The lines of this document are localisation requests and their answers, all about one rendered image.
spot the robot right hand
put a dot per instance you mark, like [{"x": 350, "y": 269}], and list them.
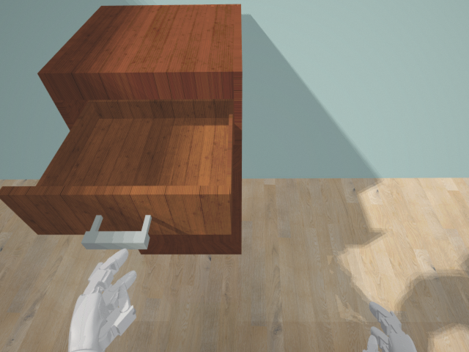
[{"x": 396, "y": 341}]

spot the handle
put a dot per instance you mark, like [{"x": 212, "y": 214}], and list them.
[{"x": 95, "y": 239}]

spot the robot left hand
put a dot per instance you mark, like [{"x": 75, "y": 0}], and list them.
[{"x": 94, "y": 309}]

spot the cabinet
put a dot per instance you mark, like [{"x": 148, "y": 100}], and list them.
[{"x": 158, "y": 52}]

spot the drawer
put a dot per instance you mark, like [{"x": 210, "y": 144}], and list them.
[{"x": 125, "y": 159}]

